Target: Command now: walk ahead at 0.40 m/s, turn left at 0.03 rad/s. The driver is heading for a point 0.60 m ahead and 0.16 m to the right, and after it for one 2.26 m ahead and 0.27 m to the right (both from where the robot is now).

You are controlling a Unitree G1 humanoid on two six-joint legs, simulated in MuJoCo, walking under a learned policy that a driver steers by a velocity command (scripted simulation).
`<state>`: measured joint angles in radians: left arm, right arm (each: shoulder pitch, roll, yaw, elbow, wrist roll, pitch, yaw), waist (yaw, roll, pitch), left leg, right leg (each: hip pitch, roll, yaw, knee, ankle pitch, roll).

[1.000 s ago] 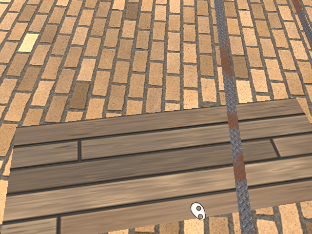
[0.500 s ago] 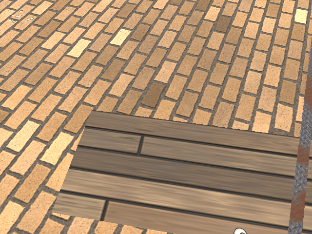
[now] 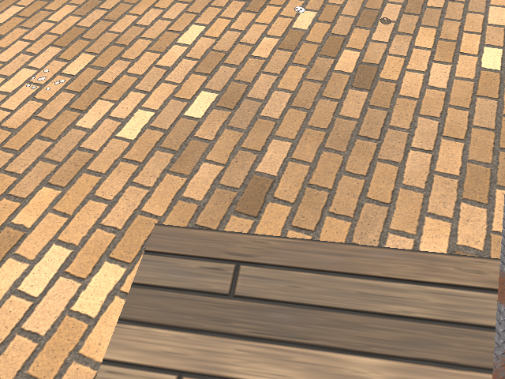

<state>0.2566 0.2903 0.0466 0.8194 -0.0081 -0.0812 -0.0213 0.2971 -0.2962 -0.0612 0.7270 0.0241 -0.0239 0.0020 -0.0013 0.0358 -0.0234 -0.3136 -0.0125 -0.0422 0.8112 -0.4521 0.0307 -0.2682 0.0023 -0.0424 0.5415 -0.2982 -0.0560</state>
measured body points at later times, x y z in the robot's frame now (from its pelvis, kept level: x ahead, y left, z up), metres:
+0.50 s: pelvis +0.25 +0.04 -0.01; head +0.29 +0.04 +0.43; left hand +0.23 +0.32 -0.14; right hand +0.47 -0.20 -0.09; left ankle +0.35 +0.14 -0.73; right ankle +0.04 -0.09 -0.66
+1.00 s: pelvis +0.50 -0.02 -0.02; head +0.55 -0.05 +0.42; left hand +0.77 +0.17 -0.10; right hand +0.50 -0.32 -0.15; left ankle +0.37 +0.15 -0.66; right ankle +0.60 -0.12 -0.74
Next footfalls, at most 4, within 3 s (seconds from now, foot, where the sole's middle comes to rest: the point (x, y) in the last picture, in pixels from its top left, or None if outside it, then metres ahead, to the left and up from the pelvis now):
0.42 left None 0.39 0.14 -0.77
0.94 right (329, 338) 0.64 -0.14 -0.77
1.42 left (255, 307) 0.74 0.07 -0.77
2.04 left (237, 315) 0.71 0.12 -0.77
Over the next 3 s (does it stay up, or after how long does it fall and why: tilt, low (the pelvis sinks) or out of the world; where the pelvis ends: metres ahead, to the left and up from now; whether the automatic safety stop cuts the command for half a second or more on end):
stays up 0.79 0.05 0.00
